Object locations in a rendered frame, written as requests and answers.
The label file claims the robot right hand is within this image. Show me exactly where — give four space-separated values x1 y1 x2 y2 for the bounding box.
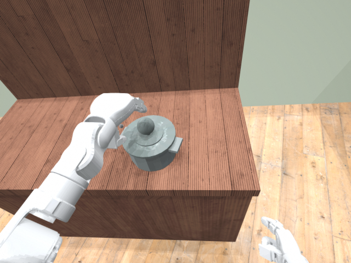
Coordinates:
258 216 301 263

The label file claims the left robot upper arm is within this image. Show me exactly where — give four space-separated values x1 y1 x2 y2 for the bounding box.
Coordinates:
0 218 63 263

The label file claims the knob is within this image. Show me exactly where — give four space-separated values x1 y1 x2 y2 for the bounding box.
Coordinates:
137 117 155 135

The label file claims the left robot forearm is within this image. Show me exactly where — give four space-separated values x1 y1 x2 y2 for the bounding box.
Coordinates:
0 113 116 247

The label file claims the right robot forearm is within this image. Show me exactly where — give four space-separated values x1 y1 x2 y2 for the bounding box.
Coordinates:
282 252 309 263

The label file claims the table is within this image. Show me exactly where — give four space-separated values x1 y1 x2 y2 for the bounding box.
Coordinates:
0 0 261 242

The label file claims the pot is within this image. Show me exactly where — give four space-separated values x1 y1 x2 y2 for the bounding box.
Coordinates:
121 127 183 171

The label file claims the robot left hand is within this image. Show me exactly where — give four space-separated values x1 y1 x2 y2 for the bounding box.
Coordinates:
90 93 147 149

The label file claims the lid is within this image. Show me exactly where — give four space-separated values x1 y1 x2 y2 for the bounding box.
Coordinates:
122 115 176 159

